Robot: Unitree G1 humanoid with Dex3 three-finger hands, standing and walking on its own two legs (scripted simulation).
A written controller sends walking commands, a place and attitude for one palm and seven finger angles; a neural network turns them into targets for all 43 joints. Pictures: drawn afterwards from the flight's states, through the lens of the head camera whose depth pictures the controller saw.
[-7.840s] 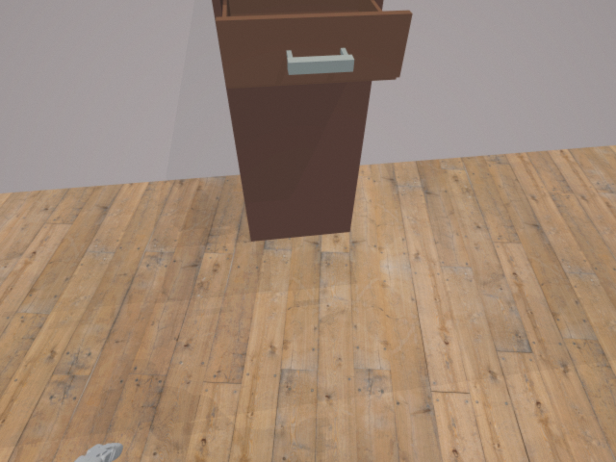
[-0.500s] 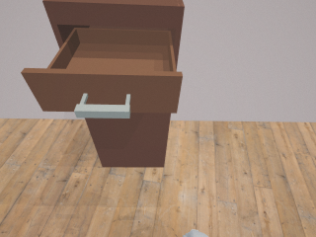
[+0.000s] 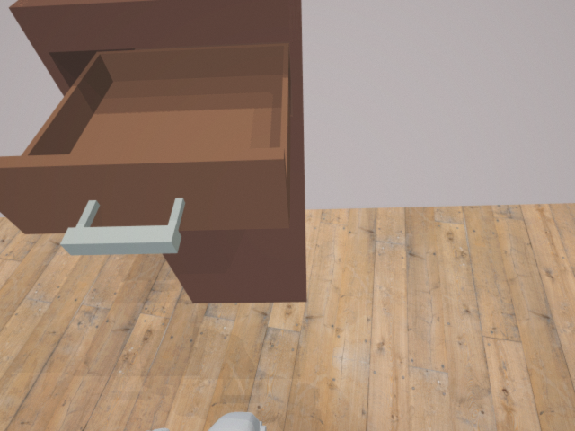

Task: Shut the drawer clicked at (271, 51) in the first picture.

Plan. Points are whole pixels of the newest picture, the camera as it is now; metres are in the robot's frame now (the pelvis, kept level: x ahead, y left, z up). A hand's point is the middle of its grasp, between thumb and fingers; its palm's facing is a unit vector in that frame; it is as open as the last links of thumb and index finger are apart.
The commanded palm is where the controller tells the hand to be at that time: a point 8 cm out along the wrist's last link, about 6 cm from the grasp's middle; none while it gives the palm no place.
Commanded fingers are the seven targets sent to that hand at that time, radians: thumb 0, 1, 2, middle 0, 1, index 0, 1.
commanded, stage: come to a stop and stand still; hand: left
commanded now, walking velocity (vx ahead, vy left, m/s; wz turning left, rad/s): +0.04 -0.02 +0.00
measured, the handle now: (128, 224) +0.32 +0.22 +0.14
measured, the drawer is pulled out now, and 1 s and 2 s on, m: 0.27 0.27 0.27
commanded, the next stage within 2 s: look again from close up in 1.08 s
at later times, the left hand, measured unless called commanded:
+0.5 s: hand out of the picture +0.00 +0.26 -0.17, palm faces +0.02 -0.97 -0.26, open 7.4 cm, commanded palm none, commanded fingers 0.00 0.90 0.90 -0.20 -0.30 -0.20 -0.30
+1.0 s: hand out of the picture +0.06 +0.23 -0.17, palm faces -0.01 -0.97 -0.24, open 7.3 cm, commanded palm none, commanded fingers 0.00 0.90 0.90 -0.20 -0.30 -0.20 -0.30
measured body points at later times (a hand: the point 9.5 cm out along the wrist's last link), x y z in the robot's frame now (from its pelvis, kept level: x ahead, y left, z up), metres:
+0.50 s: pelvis -0.01 +0.07 -0.01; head -0.02 +0.05 +0.44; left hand +0.00 +0.31 -0.15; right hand +0.03 -0.17 -0.17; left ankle -0.04 +0.16 -0.74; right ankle +0.07 -0.08 -0.74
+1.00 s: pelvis +0.01 +0.05 +0.00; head +0.02 +0.04 +0.44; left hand +0.06 +0.28 -0.15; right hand +0.00 -0.17 -0.17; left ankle -0.04 +0.16 -0.74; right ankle +0.07 -0.08 -0.74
